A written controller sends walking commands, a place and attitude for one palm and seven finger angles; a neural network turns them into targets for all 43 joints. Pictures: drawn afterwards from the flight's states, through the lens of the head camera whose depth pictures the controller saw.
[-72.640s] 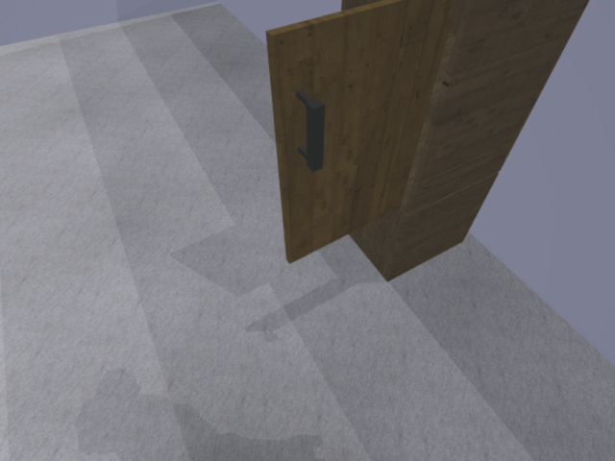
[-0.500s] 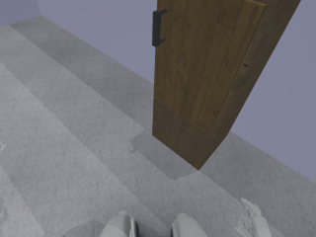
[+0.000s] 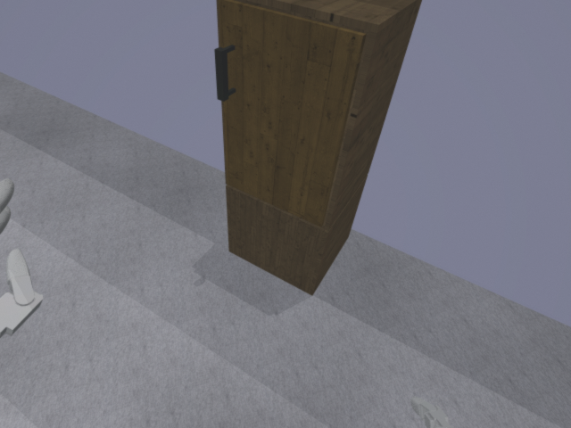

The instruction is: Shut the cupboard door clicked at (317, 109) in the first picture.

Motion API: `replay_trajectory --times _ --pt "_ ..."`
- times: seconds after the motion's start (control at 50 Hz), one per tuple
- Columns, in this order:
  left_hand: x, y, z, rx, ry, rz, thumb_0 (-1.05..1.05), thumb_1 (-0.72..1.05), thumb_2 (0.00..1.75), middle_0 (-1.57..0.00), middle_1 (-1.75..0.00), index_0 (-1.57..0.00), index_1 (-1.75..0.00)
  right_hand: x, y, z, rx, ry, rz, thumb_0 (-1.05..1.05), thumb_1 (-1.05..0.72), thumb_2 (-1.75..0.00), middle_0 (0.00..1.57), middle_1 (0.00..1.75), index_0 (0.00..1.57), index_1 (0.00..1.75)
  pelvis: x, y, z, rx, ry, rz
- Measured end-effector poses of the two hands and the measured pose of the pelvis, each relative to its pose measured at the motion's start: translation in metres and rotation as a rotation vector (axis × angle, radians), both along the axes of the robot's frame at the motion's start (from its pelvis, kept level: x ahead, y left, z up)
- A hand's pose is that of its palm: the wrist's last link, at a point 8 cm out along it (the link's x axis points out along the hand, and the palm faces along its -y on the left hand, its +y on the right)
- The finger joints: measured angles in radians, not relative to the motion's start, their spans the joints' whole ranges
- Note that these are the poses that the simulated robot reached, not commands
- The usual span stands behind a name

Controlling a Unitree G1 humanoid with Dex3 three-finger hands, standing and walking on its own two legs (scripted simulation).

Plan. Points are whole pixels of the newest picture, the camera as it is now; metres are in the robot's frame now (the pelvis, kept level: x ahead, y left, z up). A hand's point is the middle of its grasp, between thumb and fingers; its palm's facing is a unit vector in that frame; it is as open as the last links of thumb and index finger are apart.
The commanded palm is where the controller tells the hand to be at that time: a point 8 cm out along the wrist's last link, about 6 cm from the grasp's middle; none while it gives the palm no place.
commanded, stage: stop stepping back and stand still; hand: left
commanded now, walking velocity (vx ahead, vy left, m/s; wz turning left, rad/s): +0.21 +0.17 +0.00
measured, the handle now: (226, 72) +0.96 +0.18 +0.09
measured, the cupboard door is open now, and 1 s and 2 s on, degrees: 0 0 0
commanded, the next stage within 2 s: let the arm hang, fingers relaxed in 0.38 s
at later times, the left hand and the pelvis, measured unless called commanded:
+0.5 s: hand (47, 286) +0.21 +0.25 +0.18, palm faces +0.39 -0.75 -0.54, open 7.4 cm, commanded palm none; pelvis +0.00 +0.00 +0.00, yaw +0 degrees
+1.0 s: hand out of the picture +0.00 +0.20 -0.17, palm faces +0.07 -0.98 -0.18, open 7.2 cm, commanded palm none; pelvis +0.01 +0.01 +0.01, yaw +1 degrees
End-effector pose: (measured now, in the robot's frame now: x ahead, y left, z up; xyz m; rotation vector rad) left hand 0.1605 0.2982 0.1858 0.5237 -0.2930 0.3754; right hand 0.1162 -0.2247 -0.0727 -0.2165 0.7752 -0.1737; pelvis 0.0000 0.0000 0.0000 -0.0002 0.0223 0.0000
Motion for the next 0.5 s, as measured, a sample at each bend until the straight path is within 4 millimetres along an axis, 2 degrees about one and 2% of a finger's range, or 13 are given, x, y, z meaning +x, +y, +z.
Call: replay_trajectory --times 0.06,0.14,0.18,0.24,0.3,0.36,0.44,0.48,0.5 --pt "-0.010 -0.004 0.015 0.046 -0.039 -0.031 0.02 0.88 0.90 -0.21 -0.30 -0.21 -0.31 -0.021 -0.021 -0.003 -0.047 0.078 -0.026 0.01 -0.90 -0.90 0.21 0.30 0.21 0.30 -0.011 -0.002 0.003 -0.014 -0.027 0.012" --pt "-0.022 0.005 0.033 0.081 -0.106 0.004 0.02 0.88 0.90 -0.22 -0.30 -0.22 -0.31 -0.037 -0.040 0.005 -0.088 0.085 -0.088 0.01 -0.90 -0.90 0.21 0.30 0.20 0.30 -0.011 0.001 0.008 0.004 -0.030 -0.022" --pt "-0.023 0.011 0.034 0.077 -0.125 0.025 0.02 0.88 0.90 -0.21 -0.30 -0.21 -0.31 -0.040 -0.045 0.005 -0.109 0.075 -0.105 0.01 -0.90 -0.90 0.20 0.30 0.20 0.30 -0.009 0.005 0.007 0.004 -0.033 -0.018" --pt "-0.016 0.021 0.023 0.042 -0.147 0.048 0.01 0.88 0.90 -0.21 -0.30 -0.21 -0.31 -0.036 -0.045 -0.002 -0.142 0.057 -0.107 0.01 -0.90 -0.90 0.20 0.30 0.20 0.30 -0.004 0.014 -0.002 -0.012 -0.040 0.003" --pt "-0.004 0.025 0.006 -0.009 -0.119 0.062 0.01 0.89 0.90 -0.21 -0.30 -0.21 -0.30 -0.025 -0.036 -0.012 -0.125 0.033 -0.117 0.01 -0.91 -0.90 0.20 0.30 0.20 0.30 -0.005 0.019 -0.009 0.008 -0.053 -0.002" --pt "0.007 0.020 -0.002 -0.014 -0.040 0.049 0.02 0.89 0.90 -0.21 -0.30 -0.21 -0.30 -0.014 -0.015 -0.013 -0.062 0.002 -0.092 0.01 -0.91 -0.90 0.20 0.30 0.20 0.30 -0.007 0.016 -0.005 0.021 -0.058 -0.006" --pt "0.010 0.001 0.010 0.042 0.008 0.009 0.02 0.89 0.90 -0.21 -0.30 -0.21 -0.30 0.002 0.010 -0.013 0.036 -0.012 -0.026 0.01 -0.91 -0.90 0.20 0.30 0.20 0.30 -0.002 0.004 0.001 0.021 -0.046 -0.006" --pt "0.008 -0.010 0.018 0.098 0.010 -0.003 0.02 0.89 0.90 -0.21 -0.30 -0.21 -0.30 0.011 0.015 -0.017 0.076 -0.016 0.003 0.01 -0.90 -0.90 0.20 0.30 0.20 0.30 0.002 -0.003 -0.001 0.025 -0.036 -0.007" --pt "0.009 -0.013 0.015 0.120 0.037 -0.007 0.02 0.89 0.90 -0.21 -0.30 -0.21 -0.30 0.016 0.016 -0.022 0.100 -0.011 0.027 0.01 -0.90 -0.90 0.21 0.30 0.20 0.30 0.004 -0.004 -0.001 0.018 -0.029 0.001"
